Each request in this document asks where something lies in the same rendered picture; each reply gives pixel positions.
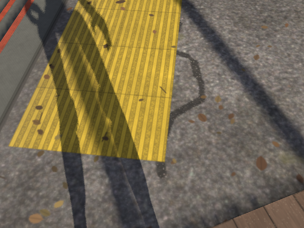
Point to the stairs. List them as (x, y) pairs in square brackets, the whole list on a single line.
[(9, 10)]

